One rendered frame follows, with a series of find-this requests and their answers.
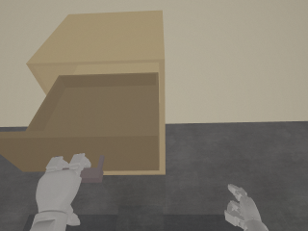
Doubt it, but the cabinet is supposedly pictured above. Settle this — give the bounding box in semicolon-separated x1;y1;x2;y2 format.
26;10;166;175

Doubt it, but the robot right forearm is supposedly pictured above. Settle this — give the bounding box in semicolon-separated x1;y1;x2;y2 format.
244;219;269;231

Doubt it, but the left robot hand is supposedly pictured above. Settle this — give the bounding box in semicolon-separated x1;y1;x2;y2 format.
36;153;91;226

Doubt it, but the robot left forearm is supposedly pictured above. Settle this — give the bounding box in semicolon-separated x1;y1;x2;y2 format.
30;210;68;231

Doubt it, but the handle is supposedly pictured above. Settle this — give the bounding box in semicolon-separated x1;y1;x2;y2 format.
45;155;105;183

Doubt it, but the right robot hand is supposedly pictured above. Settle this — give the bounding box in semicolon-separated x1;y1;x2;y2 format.
224;184;262;229

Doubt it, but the drawer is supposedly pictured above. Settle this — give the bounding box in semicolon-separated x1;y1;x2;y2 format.
0;72;160;172

